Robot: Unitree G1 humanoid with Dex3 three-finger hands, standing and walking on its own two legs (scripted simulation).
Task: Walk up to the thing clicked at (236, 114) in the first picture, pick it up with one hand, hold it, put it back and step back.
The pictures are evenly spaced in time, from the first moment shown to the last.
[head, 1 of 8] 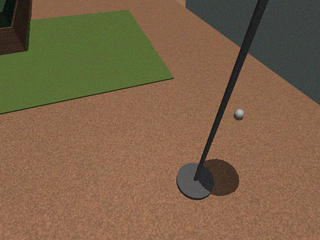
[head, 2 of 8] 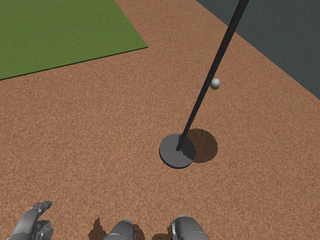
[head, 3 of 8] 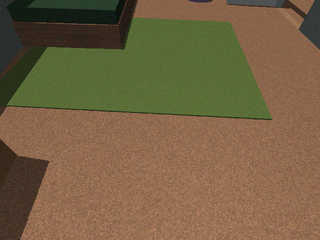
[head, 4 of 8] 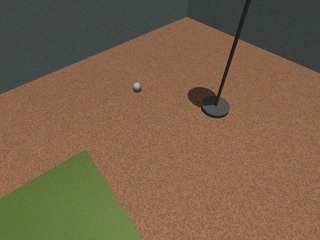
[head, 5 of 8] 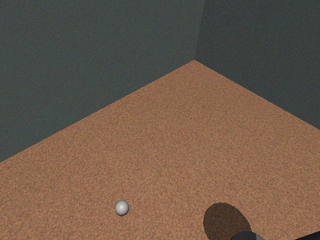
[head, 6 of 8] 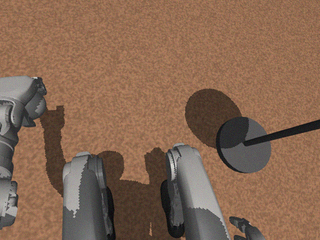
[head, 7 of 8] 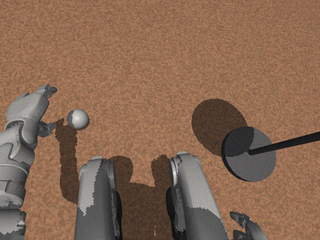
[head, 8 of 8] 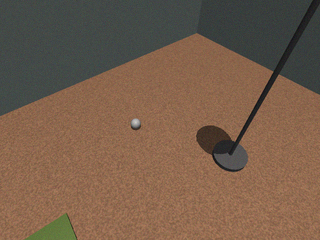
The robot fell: no
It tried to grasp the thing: yes
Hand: left
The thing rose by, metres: 0.68
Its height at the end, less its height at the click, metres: +0.00
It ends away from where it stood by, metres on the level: 0.01
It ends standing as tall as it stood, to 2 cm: yes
